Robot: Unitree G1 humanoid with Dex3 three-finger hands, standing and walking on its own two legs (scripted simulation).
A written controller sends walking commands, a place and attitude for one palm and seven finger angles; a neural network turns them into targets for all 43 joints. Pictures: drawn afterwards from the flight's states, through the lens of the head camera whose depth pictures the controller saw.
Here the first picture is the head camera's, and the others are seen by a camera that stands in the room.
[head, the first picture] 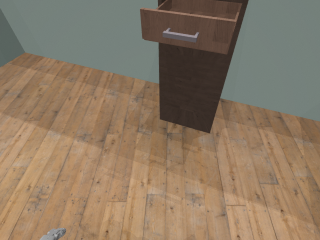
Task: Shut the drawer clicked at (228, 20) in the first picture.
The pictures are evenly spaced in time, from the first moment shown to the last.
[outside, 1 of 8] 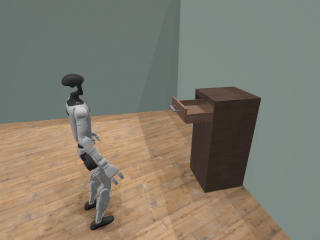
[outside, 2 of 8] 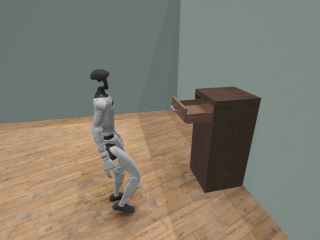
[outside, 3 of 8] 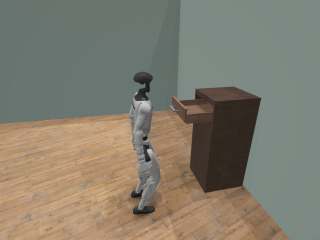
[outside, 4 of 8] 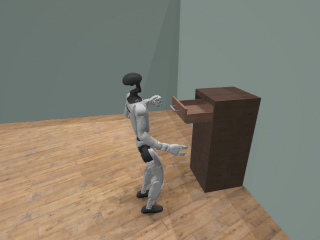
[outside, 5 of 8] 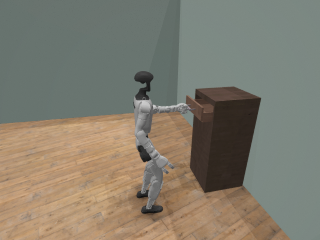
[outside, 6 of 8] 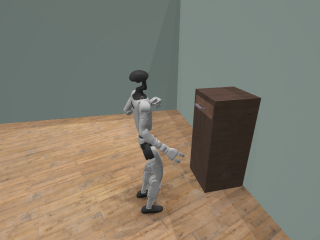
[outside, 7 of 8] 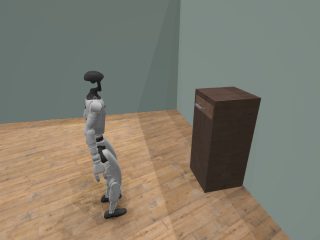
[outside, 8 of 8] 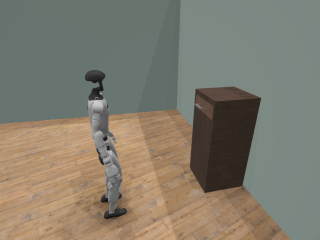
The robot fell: no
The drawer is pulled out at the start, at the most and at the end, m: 0.26 0.26 0.00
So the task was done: yes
